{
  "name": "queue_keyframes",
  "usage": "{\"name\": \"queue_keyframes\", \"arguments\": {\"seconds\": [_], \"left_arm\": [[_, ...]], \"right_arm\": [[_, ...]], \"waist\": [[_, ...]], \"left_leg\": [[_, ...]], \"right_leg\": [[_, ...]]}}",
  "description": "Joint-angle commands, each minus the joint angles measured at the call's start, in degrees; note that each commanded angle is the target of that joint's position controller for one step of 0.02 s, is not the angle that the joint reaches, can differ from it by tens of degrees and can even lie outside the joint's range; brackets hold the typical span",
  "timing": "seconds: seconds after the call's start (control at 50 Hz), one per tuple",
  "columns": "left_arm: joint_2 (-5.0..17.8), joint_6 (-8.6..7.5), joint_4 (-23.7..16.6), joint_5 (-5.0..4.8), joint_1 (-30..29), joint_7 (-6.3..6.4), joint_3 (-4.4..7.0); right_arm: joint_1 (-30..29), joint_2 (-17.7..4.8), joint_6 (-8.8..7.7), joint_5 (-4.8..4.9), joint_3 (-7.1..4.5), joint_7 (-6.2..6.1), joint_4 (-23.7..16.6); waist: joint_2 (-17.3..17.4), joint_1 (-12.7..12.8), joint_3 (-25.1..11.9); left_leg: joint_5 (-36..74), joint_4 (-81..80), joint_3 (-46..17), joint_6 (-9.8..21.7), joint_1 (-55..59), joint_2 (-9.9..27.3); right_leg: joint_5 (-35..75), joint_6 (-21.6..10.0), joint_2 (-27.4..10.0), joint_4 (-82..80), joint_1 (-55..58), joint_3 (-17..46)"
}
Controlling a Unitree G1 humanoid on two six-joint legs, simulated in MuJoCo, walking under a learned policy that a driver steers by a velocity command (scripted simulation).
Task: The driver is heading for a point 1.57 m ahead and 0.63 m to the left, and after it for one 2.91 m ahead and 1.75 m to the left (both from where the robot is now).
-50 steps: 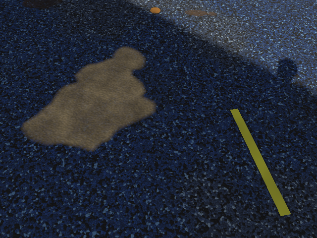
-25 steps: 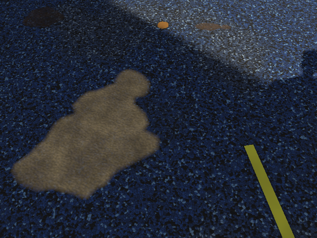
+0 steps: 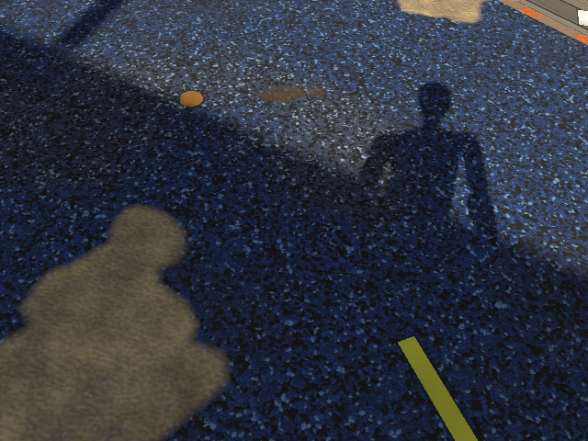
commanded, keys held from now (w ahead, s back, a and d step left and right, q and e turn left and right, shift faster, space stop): w+q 1.00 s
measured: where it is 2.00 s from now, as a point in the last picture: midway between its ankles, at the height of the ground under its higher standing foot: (156, 261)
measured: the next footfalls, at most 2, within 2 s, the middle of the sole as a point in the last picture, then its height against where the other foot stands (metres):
right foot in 0.32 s outside the picture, level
left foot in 0.84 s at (212, 426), level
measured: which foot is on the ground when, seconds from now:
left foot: down 0.00-0.32, up 0.34-0.82, down 0.84-1.00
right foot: up 0.00-0.30, down 0.32-0.82, up 0.84-1.00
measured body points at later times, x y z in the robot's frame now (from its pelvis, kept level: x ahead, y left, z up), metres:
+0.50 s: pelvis +0.25 -0.05 +0.00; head +0.27 -0.06 +0.45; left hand +0.31 +0.24 -0.10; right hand +0.38 -0.32 -0.13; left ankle +0.21 +0.10 -0.66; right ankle +0.28 -0.15 -0.74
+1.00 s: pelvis +0.48 +0.09 +0.00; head +0.50 +0.12 +0.45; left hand +0.47 +0.40 -0.12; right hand +0.70 -0.11 -0.11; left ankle +0.48 +0.16 -0.74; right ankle +0.54 -0.08 -0.65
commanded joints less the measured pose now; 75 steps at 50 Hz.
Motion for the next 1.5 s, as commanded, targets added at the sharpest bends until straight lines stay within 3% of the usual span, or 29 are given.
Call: {"name": "queue_keyframes", "arguments": {"seconds": [0.02, 0.08, 0.22, 0.3, 0.32, 0.34, 0.36, 0.38, 0.46, 0.6, 0.74, 0.78, 0.82, 0.84, 0.86, 0.88, 0.9, 0.92, 0.96, 1.02, 1.12, 1.28, 1.34, 1.36, 1.38, 1.4, 1.42, 1.46, 1.5], "left_arm": [[1.3, -0.24, -4.8, 0.63, 0.1, -0.24, 0.46], [0.6, -0.91, -6.8, 1.65, -6.2, -0.55, -0.3], [1.7, -2.45, -9.8, 0.42, -18.3, -2.26, -0.79], [6.8, -3.17, -6.3, 0.91, -6.2, -1.67, 1.74], [10.8, -3.14, -5.0, 2.01, 3.3, -0.98, 2.99], [14.8, -2.33, -4.2, 2.5, 6.2, -1.13, 3.76], [9.5, -2.39, -4.3, 2.44, 5.6, -1.35, 2.45], [6.4, -2.66, -4.6, 1.91, 2.1, -1.39, 1.41], [1.7, -3.58, -3.7, 2.31, -6.9, -1.71, 0.35], [5.5, -3.82, -0.4, 2.34, -5.1, -0.27, 1.94], [8.8, -1.93, 2.3, 0.44, -0.9, 0.13, 3.18], [10.6, -1.15, 2.2, -0.11, -1.7, 0.21, 3.62], [10.4, -0.24, 1.8, -0.52, -2.9, 0.33, 3.3], [7.5, -0.57, 0.6, 1.41, -1.8, 0.47, 2.07], [-0.5, -2.37, -2.8, 2.95, 2.4, -0.19, -0.47], [4.7, -4.53, -3.5, 0.32, -5.0, -0.76, 0.25], [6.7, -5.55, -4.8, -1.42, -9.1, -0.99, 0.81], [6.1, -5.99, -4.1, -0.35, -8.8, -0.5, 0.67], [6.8, -5.15, -2.9, 1.73, -6.9, -0.11, 1.41], [4.8, -3.44, -3.3, 2.39, -7.2, -0.19, 1.19], [1.8, -3.46, -5.4, 2.09, -16.2, -1.15, -0.19], [3.4, -4.78, -8.5, 1.31, -23.9, -3.51, -0.56], [6.5, -4.97, -5.6, 1.48, -12.5, -3.15, 0.97], [8.9, -4.96, -3.6, 2.15, -2.8, -2.83, 1.7], [13.4, -4.65, -2.2, 2.91, 5.3, -2.56, 3.02], [9.9, -4.27, -0.5, 1.39, 7.1, -3.0, 2.12], [6.6, -3.97, -1.0, 0.42, 3.5, -2.8, 1.04], [4.4, -3.26, -2.0, 1.5, -3.8, -2.52, 0.1], [3.2, -3.6, -2.1, 2.34, -5.9, -2.66, -0.52]], "right_arm": [[1.4, -6.7, -0.94, 0.22, -1.38, 0.08, -0.6], [2.5, -8.8, -0.49, 1.17, -1.86, -0.39, 0.3], [9.5, -11.5, 1.12, 2.51, -2.45, -1.09, 2.8], [9.1, -10.0, 1.98, 2.09, -1.97, -1.46, 2.9], [8.9, -6.0, 1.87, 0.84, -0.52, -1.3, 1.3], [14.6, -0.8, 0.94, 1.7, 0.9, -1.44, -0.3], [13.2, -6.6, 0.62, 2.97, -0.51, -1.49, 0.4], [9.4, -9.4, 0.68, 3.56, -1.46, -1.49, -0.6], [7.1, -5.9, 2.89, 2.55, -1.82, -1.48, -1.2], [-1.1, -3.4, 4.26, 1.83, -1.12, 0.09, -5.5], [-11.6, -4.4, 4.43, 1.75, -0.81, 2.13, -10.7], [-9.2, -6.2, 4.67, 1.73, -1.73, 2.24, -11.2], [5.9, -11.0, 4.98, 2.14, -4.79, 1.57, -7.3], [14.8, -16.9, 5.61, 2.37, -6.97, 0.27, -5.2], [11.5, -22.2, 4.75, 2.48, -7.06, 0.27, -6.4], [12.8, -16.7, 3.77, 1.91, -5.45, 0.78, -7.8], [10.7, -13.6, 2.83, 1.5, -4.53, 0.97, -7.4], [7.2, -11.7, 2.41, 1.75, -3.92, 0.91, -7.9], [1.0, -8.4, 2.35, 0.92, -2.8, 0.35, -9.9], [1.8, -9.4, 1.9, 0.99, -2.97, -0.64, -9.8], [6.8, -9.3, 1.81, 1.2, -2.64, -1.84, -7.3], [13.8, -10.3, 2.83, 1.3, -2.72, -2.36, -3.2], [11.2, -11.0, 3.5, 1.15, -2.71, -2.44, -3.8], [9.9, -9.5, 3.49, 0.66, -1.91, -2.3, -4.9], [16.6, -5.0, 2.73, 0.9, -0.59, -1.99, -5.4], [17.7, -5.1, 1.84, 1.44, -0.15, -1.72, -4.7], [12.2, -9.7, 1.3, 2.43, -1.24, -1.4, -5.9], [4.5, -9.3, 0.78, 1.83, -1.25, -1.28, -7.9], [6.3, -7.8, 1.44, 1.19, -1.48, -1.31, -7.3]], "waist": [[8.5, 0.8, -0.7], [6.6, 0.0, 0.9], [7.8, -3.2, 1.9], [7.3, 4.1, -4.6], [0.7, 7.9, -13.1], [-15.4, 5.6, -19.7], [-10.5, 6.5, -17.0], [-7.4, 5.9, -10.0], [-4.4, 0.7, -1.5], [-0.5, 1.2, 1.8], [0.2, 3.8, 4.8], [-1.4, 1.4, 1.9], [-0.4, -6.9, -6.5], [7.6, -9.5, -11.4], [19.9, -1.7, -17.0], [11.1, -6.4, -19.1], [8.7, -6.2, -11.2], [4.8, -3.6, -7.8], [5.7, 0.7, -4.4], [5.2, 1.7, -3.2], [6.9, -2.1, -0.5], [7.5, -4.6, 2.9], [8.7, 2.0, -4.4], [7.3, 6.5, -12.3], [-5.0, 6.1, -21.9], [-12.8, 6.2, -24.1], [-6.7, 6.8, -14.4], [1.1, 3.9, -2.7], [-0.7, 0.9, -1.3]], "left_leg": [[4.3, -15.0, -16.2, 10.7, 7.5, 14.8], [9.9, -16.5, -13.4, 11.8, 7.5, 13.8], [7.1, -12.7, -13.1, 9.3, 8.7, 13.5], [11.7, 2.1, -12.3, 5.5, 5.8, 10.3], [1.5, 19.6, -8.8, 3.1, -3.4, 5.9], [-22.2, 38.1, -4.7, 0.1, -22.3, -1.2], [-23.2, 46.7, -10.6, 0.2, -27.7, 1.4], [-18.3, 48.7, -10.8, 0.9, -30.1, 3.6], [-6.9, 42.9, -9.9, 0.1, -22.5, 8.6], [8.0, 26.4, -8.3, -1.1, -24.2, 8.3], [5.2, 14.2, -2.2, 2.1, -22.7, 6.0], [-0.7, 13.6, 1.2, 4.3, -16.2, 2.5], [0.8, 9.3, 3.7, 7.9, 5.5, -3.3], [0.8, 7.5, -10.3, 11.6, 22.5, 4.5], [-12.1, -1.0, -44.0, 22.4, 37.0, 17.3], [-16.8, -8.6, -50.3, 21.6, 37.0, 19.4], [-11.8, -9.0, -42.3, 19.0, 31.6, 18.1], [-6.2, -8.3, -35.6, 17.0, 23.6, 15.6], [3.1, -9.9, -27.0, 15.0, 11.2, 11.6], [11.9, -12.1, -22.0, 15.4, 5.7, 9.9], [13.0, -12.7, -14.6, 11.4, 4.0, 6.1], [16.8, -6.9, -19.5, 10.3, 18.5, 12.9], [40.6, 5.5, -16.6, 7.9, 18.6, 9.9], [36.5, 17.9, -14.7, 6.2, 10.7, 7.2], [13.0, 40.1, -10.6, 1.6, -10.4, -1.6], [-22.4, 50.1, -13.4, 0.6, -21.7, -5.4], [-20.5, 53.9, -14.7, 1.0, -27.5, -1.5], [-11.6, 47.5, -10.1, 1.1, -26.6, 3.9], [-7.9, 42.2, -9.7, 0.6, -21.0, 6.5]], "right_leg": [[3.8, 0.4, -4.3, -3.3, -9.3, 2.5], [10.9, 1.7, -4.9, -15.1, -10.3, 0.0], [19.0, 2.4, -0.6, -34.1, -1.2, -1.3], [15.6, -1.2, 0.3, -39.4, 20.2, -2.0], [15.1, -4.6, -9.7, -38.2, 35.5, 7.6], [3.0, -11.9, -22.4, -44.5, 49.7, 30.3], [-5.6, -12.0, -21.4, -48.4, 45.8, 34.9], [-4.7, -10.0, -19.6, -49.2, 39.9, 26.7], [12.0, -7.7, -13.3, -55.3, 23.1, 7.9], [21.3, -8.1, -12.8, -58.9, 23.0, -6.5], [26.3, -5.8, -15.0, -55.1, 31.5, -13.6], [44.6, -4.6, -15.0, -47.6, 33.2, -15.4], [53.9, -1.8, -11.6, -26.6, 27.4, -18.4], [32.3, 1.5, -8.8, -7.3, 12.0, -18.8], [-14.7, 4.5, 3.2, 10.1, -11.4, -9.6], [-14.1, 3.2, 2.5, 14.4, -17.3, 1.0], [-8.2, 1.6, 0.1, 12.7, -21.2, 0.5], [-3.2, 0.9, -2.4, 8.0, -18.2, 0.9], [2.4, 1.6, -5.2, 0.5, -9.6, 1.7], [7.1, 3.8, -4.4, -6.5, -7.1, 0.2], [26.2, 4.7, -2.0, -26.5, -5.4, -1.5], [21.5, 0.3, 0.2, -37.6, -9.2, -1.7], [18.3, -3.5, 4.0, -39.5, 8.2, -5.4], [21.3, -7.0, -1.4, -36.6, 24.8, -0.4], [14.6, -15.5, -14.7, -37.4, 48.1, 22.2], [5.8, -18.4, -20.0, -45.7, 53.2, 38.9], [-1.3, -15.4, -18.3, -47.5, 46.6, 33.8], [5.1, -12.5, -13.7, -51.2, 29.4, 21.0], [12.9, -11.7, -10.6, -54.0, 21.9, 15.3]]}}
Keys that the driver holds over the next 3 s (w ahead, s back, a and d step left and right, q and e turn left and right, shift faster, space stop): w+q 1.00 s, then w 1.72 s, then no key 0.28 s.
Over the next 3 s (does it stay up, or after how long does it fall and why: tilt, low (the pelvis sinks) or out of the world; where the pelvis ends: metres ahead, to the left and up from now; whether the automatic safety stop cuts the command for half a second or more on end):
stays up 1.42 0.69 -0.01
